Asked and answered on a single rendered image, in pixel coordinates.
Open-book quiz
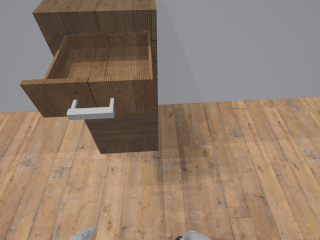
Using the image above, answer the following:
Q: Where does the handle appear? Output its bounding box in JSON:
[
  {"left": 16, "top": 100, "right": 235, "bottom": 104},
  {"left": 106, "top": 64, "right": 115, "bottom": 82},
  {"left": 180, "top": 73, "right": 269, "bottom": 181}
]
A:
[{"left": 66, "top": 98, "right": 115, "bottom": 120}]

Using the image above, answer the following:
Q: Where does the drawer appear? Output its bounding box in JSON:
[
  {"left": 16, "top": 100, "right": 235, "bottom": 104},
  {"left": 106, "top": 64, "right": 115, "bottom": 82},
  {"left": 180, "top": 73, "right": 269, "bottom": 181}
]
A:
[{"left": 20, "top": 32, "right": 155, "bottom": 118}]

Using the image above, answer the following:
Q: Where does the robot left hand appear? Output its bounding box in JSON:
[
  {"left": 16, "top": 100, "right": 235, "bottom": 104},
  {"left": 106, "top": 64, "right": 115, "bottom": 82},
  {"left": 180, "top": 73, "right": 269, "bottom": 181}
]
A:
[{"left": 70, "top": 227, "right": 96, "bottom": 240}]

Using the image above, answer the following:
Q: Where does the cabinet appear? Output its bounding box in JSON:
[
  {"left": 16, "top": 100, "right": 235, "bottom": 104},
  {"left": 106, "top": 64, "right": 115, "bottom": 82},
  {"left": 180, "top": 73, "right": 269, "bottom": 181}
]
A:
[{"left": 32, "top": 0, "right": 159, "bottom": 154}]

